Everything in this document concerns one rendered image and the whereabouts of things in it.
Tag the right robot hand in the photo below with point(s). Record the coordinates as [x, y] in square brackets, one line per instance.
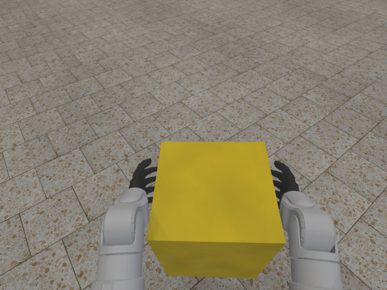
[287, 179]

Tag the carton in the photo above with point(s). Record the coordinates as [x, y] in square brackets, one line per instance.
[214, 210]

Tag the robot right forearm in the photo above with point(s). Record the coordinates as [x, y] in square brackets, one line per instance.
[312, 240]

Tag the robot left forearm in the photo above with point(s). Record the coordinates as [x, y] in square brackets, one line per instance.
[121, 237]

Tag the left robot hand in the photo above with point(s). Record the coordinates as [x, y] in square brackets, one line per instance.
[138, 180]

